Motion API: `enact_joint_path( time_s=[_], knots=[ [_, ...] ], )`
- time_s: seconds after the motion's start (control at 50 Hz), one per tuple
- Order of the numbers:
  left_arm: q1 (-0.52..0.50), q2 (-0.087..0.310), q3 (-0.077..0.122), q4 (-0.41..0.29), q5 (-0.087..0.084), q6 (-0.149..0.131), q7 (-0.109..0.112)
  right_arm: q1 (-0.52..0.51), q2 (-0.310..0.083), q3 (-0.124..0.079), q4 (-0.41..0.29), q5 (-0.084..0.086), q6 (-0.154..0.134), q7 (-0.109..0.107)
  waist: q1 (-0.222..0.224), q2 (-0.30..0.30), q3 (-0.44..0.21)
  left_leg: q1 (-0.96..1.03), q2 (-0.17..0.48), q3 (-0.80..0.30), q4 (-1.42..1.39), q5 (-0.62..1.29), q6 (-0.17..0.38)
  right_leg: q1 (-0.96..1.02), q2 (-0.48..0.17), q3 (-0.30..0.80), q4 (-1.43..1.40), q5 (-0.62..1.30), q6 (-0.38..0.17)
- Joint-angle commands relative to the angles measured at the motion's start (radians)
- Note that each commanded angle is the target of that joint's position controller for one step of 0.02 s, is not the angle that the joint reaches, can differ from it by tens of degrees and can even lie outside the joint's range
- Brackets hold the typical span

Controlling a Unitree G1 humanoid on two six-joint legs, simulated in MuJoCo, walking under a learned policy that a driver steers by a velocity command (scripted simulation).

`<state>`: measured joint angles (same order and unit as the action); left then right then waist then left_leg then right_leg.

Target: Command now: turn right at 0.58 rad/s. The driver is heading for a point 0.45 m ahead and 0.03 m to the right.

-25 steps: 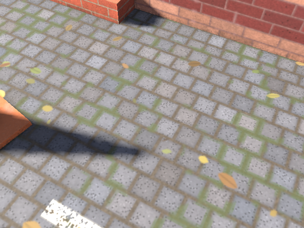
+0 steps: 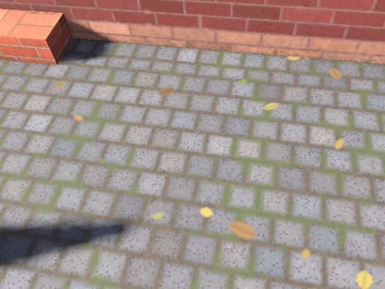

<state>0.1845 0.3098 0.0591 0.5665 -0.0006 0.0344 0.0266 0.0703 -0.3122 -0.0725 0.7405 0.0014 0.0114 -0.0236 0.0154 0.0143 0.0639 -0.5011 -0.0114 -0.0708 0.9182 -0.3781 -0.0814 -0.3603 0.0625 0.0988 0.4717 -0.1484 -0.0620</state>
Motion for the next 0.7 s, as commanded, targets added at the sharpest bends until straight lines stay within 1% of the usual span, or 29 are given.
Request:
enact_joint_path(
  time_s=[0.02,0.06,0.12,0.14,0.16,0.18,0.2,0.22,0.24,0.26,0.28,0.3,0.32,0.34,0.36,0.4,0.46,0.48,0.5,0.52,0.54,0.56,0.58,0.6,0.62,0.64,0.66,0.68,0.7],
  knots=[
    [-0.02,0.181,0.059,-0.077,0.0,-0.006,0.007,-0.001,-0.07,-0.016,-0.057,0.004,-0.012,0.003,0.002,-0.149,-0.184,0.027,-0.011,-0.018,-0.102,0.01,-0.002,0.173,-0.234,0.307,-0.116,0.113,-0.176],
    [-0.024,0.179,0.06,-0.078,0.0,-0.002,0.001,0.0,-0.076,-0.018,-0.059,0.007,-0.016,0.009,0.006,-0.164,-0.173,0.063,-0.022,-0.023,-0.16,0.002,0.006,0.157,-0.226,0.349,-0.115,0.075,-0.172],
    [-0.033,0.176,0.061,-0.079,-0.008,0.005,-0.005,0.018,-0.082,-0.023,-0.06,0.011,-0.029,0.021,0.003,-0.181,-0.171,0.115,-0.033,-0.024,-0.274,0.0,0.028,0.173,-0.214,0.411,-0.094,0.089,-0.159],
    [-0.045,0.174,0.061,-0.08,-0.013,0.009,-0.005,0.038,-0.08,-0.026,-0.055,0.012,-0.033,0.026,-0.011,-0.18,-0.171,0.154,-0.037,-0.016,-0.348,0.033,0.039,0.168,-0.201,0.417,-0.078,0.097,-0.146],
    [-0.061,0.17,0.06,-0.082,-0.022,0.013,-0.002,0.073,-0.079,-0.029,-0.043,0.01,-0.037,0.029,-0.035,-0.175,-0.171,0.223,-0.037,0.0,-0.463,0.111,0.055,0.143,-0.177,0.409,-0.054,0.091,-0.122],
    [-0.054,0.155,0.057,-0.082,-0.026,0.015,0.001,0.108,-0.103,-0.039,-0.032,0.003,-0.038,0.028,-0.044,-0.146,-0.177,0.324,0.016,-0.023,-0.546,0.2,0.081,0.079,-0.138,0.381,-0.013,0.02,-0.08],
    [-0.015,0.107,0.044,-0.081,-0.018,0.014,0.0,0.13,-0.171,-0.054,-0.039,-0.014,-0.032,0.022,-0.02,0.029,-0.189,0.433,0.218,-0.195,-0.597,0.244,0.158,-0.055,-0.048,0.263,0.171,-0.231,-0.018],
    [-0.026,0.13,0.054,-0.112,-0.024,0.004,0.001,0.097,-0.226,-0.062,-0.039,-0.044,-0.027,0.021,0.003,0.294,-0.107,0.364,0.383,-0.429,-0.652,0.393,0.321,-0.241,0.095,0.055,0.376,-0.467,0.043],
    [0.005,0.208,0.079,-0.085,-0.004,-0.004,0.001,0.041,-0.168,-0.048,-0.074,-0.046,-0.034,0.016,0.004,0.199,-0.099,0.322,0.423,-0.417,-0.642,0.441,0.37,-0.239,0.018,0.08,0.59,-0.454,0.084],
    [0.029,0.225,0.092,-0.056,-0.012,0.0,-0.004,-0.013,-0.117,-0.033,-0.088,-0.033,-0.033,0.006,0.027,0.138,-0.094,0.312,0.362,-0.306,-0.619,0.445,0.329,-0.231,0.008,0.071,0.668,-0.388,0.099],
    [0.052,0.196,0.089,-0.029,-0.013,0.01,-0.002,-0.04,-0.097,-0.028,-0.096,-0.019,-0.031,0.0,0.035,0.109,-0.084,0.324,0.294,-0.214,-0.602,0.422,0.284,-0.239,0.002,0.055,0.716,-0.334,0.12],
    [0.054,0.171,0.082,-0.025,-0.011,0.018,-0.001,-0.037,-0.087,-0.024,-0.096,-0.004,-0.029,-0.005,0.021,0.108,-0.074,0.353,0.277,-0.173,-0.594,0.442,0.276,-0.277,-0.004,0.049,0.761,-0.289,0.136],
    [0.046,0.141,0.073,-0.028,-0.016,0.022,-0.005,-0.02,-0.087,-0.02,-0.093,-0.003,-0.024,-0.011,0.012,0.106,-0.069,0.36,0.259,-0.124,-0.593,0.484,0.28,-0.282,-0.012,0.026,0.767,-0.269,0.148],
    [0.021,0.126,0.066,-0.039,-0.023,0.023,-0.008,0.003,-0.09,-0.021,-0.09,-0.007,-0.018,-0.014,-0.006,0.113,-0.069,0.38,0.246,-0.087,-0.597,0.498,0.284,-0.288,-0.02,-0.005,0.737,-0.248,0.157],
    [-0.012,0.113,0.059,-0.053,-0.028,0.021,-0.009,0.031,-0.098,-0.023,-0.086,-0.012,-0.012,-0.018,-0.028,0.125,-0.075,0.424,0.248,-0.071,-0.596,0.509,0.291,-0.304,-0.033,-0.024,0.689,-0.236,0.165],
    [-0.059,0.097,0.049,-0.075,-0.025,0.02,-0.012,0.071,-0.121,-0.031,-0.078,-0.016,-0.003,-0.02,-0.062,0.145,-0.094,0.495,0.273,-0.058,-0.591,0.534,0.305,-0.302,-0.063,-0.044,0.584,-0.241,0.177],
    [-0.072,0.077,0.034,-0.091,-0.016,0.019,-0.024,0.063,-0.163,-0.046,-0.079,-0.008,0.005,-0.009,-0.07,0.162,-0.115,0.473,0.297,-0.007,-0.585,0.561,0.306,-0.182,-0.095,-0.093,0.424,-0.267,0.166],
    [-0.066,0.081,0.034,-0.091,-0.017,0.02,-0.027,0.056,-0.175,-0.05,-0.08,-0.004,0.006,-0.004,-0.067,0.169,-0.118,0.45,0.301,0.01,-0.583,0.573,0.303,-0.134,-0.094,-0.114,0.377,-0.267,0.158],
    [-0.055,0.088,0.035,-0.088,-0.02,0.022,-0.03,0.068,-0.184,-0.054,-0.076,0.003,0.006,0.001,-0.071,0.17,-0.13,0.438,0.307,0.018,-0.594,0.489,0.299,-0.097,-0.089,-0.137,0.334,-0.263,0.146],
    [-0.055,0.088,0.034,-0.088,-0.021,0.024,-0.032,0.086,-0.19,-0.056,-0.069,0.012,0.003,0.007,-0.076,0.171,-0.127,0.417,0.31,0.011,-0.606,0.368,0.296,-0.06,-0.083,-0.147,0.285,-0.265,0.13],
    [-0.049,0.087,0.034,-0.088,-0.022,0.024,-0.035,0.095,-0.194,-0.056,-0.061,0.022,-0.002,0.013,-0.071,0.169,-0.117,0.392,0.312,0.0,-0.615,0.244,0.29,-0.022,-0.076,-0.153,0.225,-0.261,0.109],
    [-0.016,0.082,0.034,-0.076,-0.023,0.021,-0.039,0.085,-0.194,-0.053,-0.055,0.033,-0.007,0.018,-0.045,0.159,-0.108,0.351,0.308,0.002,-0.609,0.145,0.277,0.045,-0.068,-0.163,0.132,-0.221,0.08],
    [0.049,0.078,0.037,-0.045,-0.023,0.016,-0.041,0.069,-0.179,-0.046,-0.051,0.041,-0.012,0.023,-0.005,0.143,-0.105,0.286,0.292,0.023,-0.574,0.075,0.254,0.159,-0.048,-0.183,0.016,-0.152,0.048],
    [0.134,0.093,0.046,-0.004,-0.026,0.01,-0.036,0.084,-0.126,-0.029,-0.038,0.036,-0.02,0.03,0.025,0.091,-0.124,0.187,0.251,0.069,-0.488,0.009,0.215,0.322,-0.027,-0.178,-0.04,-0.146,0.021],
    [0.242,0.134,0.059,0.024,-0.026,0.002,-0.027,0.071,-0.035,0.004,-0.044,0.005,-0.03,0.042,0.063,-0.085,-0.164,0.025,0.173,0.17,-0.226,-0.093,0.136,0.503,-0.171,0.035,-0.102,-0.164,-0.023],
    [0.27,0.272,0.08,0.002,-0.012,-0.017,-0.026,0.007,-0.014,0.014,-0.122,-0.012,-0.05,0.046,0.069,-0.326,-0.144,-0.308,0.028,0.192,0.051,-0.265,0.067,0.558,-0.436,0.493,-0.199,-0.274,-0.209],
    [0.262,0.217,0.067,0.002,0.003,-0.049,-0.033,-0.06,-0.109,-0.015,-0.128,0.017,-0.067,0.043,0.113,-0.204,-0.118,-0.354,0.066,0.054,0.192,-0.246,0.071,0.468,-0.466,0.565,-0.273,-0.382,-0.283],
    [0.215,0.171,0.049,0.009,0.005,-0.069,-0.033,-0.052,-0.141,-0.027,-0.125,0.038,-0.072,0.048,0.074,-0.2,-0.043,-0.368,0.101,0.031,0.207,-0.144,0.092,0.419,-0.427,0.478,-0.291,-0.452,-0.246],
    [0.173,0.135,0.037,0.009,-0.001,-0.081,-0.031,-0.019,-0.138,-0.03,-0.097,0.033,-0.075,0.049,0.049,-0.178,-0.005,-0.357,0.122,0.03,0.189,-0.043,0.1,0.387,-0.373,0.39,-0.298,-0.438,-0.205]
  ],
)
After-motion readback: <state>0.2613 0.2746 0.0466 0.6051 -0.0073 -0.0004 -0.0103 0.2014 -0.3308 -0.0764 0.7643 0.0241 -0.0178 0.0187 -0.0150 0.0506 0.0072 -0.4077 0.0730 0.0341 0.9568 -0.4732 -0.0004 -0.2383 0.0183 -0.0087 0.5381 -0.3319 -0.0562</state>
